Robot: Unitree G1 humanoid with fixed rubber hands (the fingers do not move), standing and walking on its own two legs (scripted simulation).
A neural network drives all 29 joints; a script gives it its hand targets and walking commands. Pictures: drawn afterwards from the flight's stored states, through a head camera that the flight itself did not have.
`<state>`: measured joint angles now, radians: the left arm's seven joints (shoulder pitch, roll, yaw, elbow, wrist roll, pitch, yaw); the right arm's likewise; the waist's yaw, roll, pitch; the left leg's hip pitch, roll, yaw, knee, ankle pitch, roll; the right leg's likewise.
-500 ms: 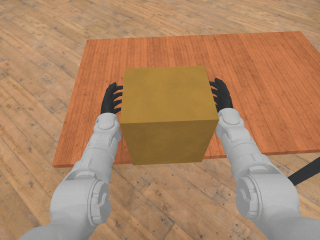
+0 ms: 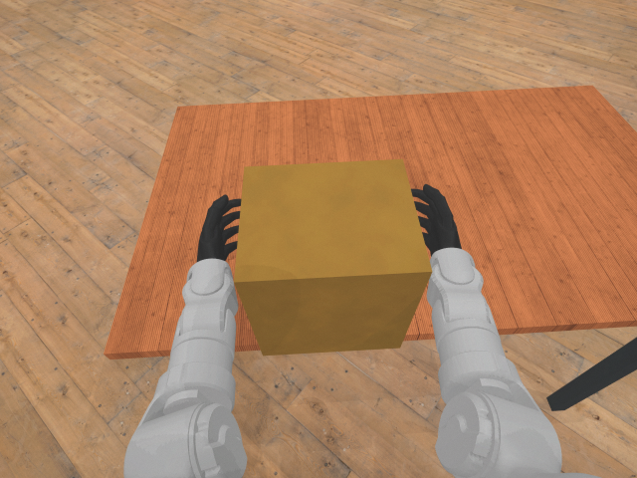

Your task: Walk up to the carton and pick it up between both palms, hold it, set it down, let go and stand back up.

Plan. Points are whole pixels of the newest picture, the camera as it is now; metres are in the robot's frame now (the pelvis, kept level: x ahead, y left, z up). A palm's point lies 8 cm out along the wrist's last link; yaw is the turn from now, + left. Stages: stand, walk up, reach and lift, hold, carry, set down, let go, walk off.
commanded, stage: reach and lift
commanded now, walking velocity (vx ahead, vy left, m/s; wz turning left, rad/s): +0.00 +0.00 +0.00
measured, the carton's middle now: (328, 264) +0.41 -0.03 +0.02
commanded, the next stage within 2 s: none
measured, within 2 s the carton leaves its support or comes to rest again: leaves its support in 0.82 s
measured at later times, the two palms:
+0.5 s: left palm (214, 256) +0.41 +0.12 +0.06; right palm (442, 246) +0.39 -0.18 +0.07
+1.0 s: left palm (211, 248) +0.40 +0.12 +0.09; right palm (447, 245) +0.38 -0.18 +0.08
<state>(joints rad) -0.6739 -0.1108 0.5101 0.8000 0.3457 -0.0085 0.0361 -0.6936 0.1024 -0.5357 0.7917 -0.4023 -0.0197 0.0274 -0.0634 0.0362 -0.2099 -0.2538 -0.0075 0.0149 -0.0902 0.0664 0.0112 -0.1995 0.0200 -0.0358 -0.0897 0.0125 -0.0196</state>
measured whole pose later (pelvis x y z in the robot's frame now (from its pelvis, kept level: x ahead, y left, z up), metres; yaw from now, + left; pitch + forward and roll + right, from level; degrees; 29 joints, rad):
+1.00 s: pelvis -0.01 +0.00 +0.00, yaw +0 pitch +15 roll +0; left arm -0.71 -0.10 0.47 0.87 0.32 -0.10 0.07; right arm -0.68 0.05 -0.49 0.86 -0.35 -0.15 -0.02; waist -0.05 0.05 -0.23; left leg -0.25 -0.01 0.01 -0.09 0.08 0.02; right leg -0.20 0.02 -0.04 -0.09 0.02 -0.02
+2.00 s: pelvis -0.03 +0.00 +0.00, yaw -1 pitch +3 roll +0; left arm -0.55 -0.08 0.32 0.34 0.22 0.44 0.06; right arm -0.66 -0.02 -0.10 0.60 0.00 0.28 -0.13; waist -0.05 0.01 -0.11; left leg -0.04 0.00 0.04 -0.07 0.06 0.02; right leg -0.02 0.02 -0.01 -0.02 -0.01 -0.02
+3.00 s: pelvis -0.04 +0.01 +0.00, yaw -3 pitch -4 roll +0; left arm -0.58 -0.07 0.33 -0.11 0.30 0.93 -0.03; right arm -0.68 -0.05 -0.01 0.29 0.17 0.62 -0.22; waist -0.06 0.00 0.00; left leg 0.10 -0.01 0.06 -0.09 0.06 0.02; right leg 0.12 0.02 0.01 -0.05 0.00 -0.01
